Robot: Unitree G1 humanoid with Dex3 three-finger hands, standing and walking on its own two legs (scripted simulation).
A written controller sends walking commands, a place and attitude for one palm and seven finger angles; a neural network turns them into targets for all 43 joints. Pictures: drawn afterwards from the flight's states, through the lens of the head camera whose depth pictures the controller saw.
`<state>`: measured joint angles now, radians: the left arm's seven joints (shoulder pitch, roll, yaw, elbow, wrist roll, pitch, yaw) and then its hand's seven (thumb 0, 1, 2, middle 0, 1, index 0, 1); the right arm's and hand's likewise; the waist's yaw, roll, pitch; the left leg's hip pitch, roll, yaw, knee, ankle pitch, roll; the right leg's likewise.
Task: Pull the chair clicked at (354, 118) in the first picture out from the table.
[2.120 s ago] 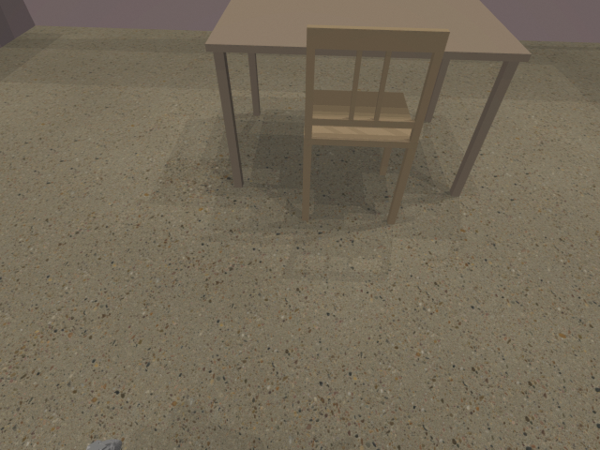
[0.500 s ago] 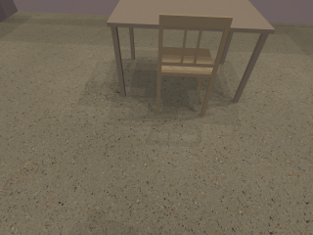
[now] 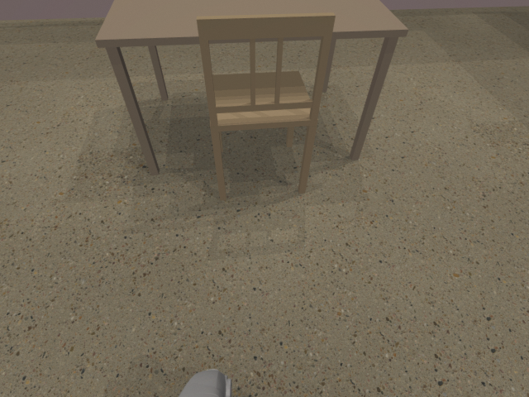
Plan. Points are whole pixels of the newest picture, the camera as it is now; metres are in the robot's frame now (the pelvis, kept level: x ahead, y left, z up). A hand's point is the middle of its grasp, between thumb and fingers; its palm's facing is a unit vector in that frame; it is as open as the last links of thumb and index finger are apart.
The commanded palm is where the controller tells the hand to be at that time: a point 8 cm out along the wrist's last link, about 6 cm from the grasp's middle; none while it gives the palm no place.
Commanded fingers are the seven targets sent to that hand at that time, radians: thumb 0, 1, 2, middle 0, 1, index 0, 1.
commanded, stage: walk to a spot facing it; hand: left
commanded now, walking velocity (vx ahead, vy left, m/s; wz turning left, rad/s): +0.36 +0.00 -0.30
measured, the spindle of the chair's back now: (252, 73) +1.13 +0.14 -0.10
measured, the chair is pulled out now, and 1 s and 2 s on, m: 0.00 0.00 0.00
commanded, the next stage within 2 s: turn to face it in 0.84 s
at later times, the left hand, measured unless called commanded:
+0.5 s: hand (161, 286) +0.34 +0.25 -0.15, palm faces -0.20 -0.96 -0.17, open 7.4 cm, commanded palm none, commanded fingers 0.00 0.90 0.90 -0.20 -0.30 -0.20 -0.30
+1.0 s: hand (243, 213) +0.55 +0.10 -0.17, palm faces -0.49 -0.85 -0.20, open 7.3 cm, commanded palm none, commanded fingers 0.00 0.90 0.90 -0.20 -0.30 -0.20 -0.30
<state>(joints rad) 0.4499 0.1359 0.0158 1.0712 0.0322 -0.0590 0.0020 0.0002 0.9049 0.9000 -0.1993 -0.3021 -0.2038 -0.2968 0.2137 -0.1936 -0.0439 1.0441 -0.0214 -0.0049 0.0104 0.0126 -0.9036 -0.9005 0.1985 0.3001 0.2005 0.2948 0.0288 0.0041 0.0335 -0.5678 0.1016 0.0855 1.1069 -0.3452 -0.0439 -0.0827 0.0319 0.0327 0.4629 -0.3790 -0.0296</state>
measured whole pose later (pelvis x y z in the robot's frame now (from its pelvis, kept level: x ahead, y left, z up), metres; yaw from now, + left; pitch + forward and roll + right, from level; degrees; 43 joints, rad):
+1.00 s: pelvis +0.39 -0.02 +0.00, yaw -29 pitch +0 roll -2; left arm 0.18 0.19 0.05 0.98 0.02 -0.03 0.00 0.00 0.92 0.90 -0.20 -0.30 -0.21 -0.30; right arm 0.24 -0.17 -0.04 0.97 -0.03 -0.02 -0.01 0.01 -0.90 -0.90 0.20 0.30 0.20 0.29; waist -0.05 0.02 0.08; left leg -0.54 0.17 0.05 1.13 -0.35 -0.06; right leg -0.28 0.05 -0.08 0.52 -0.24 -0.06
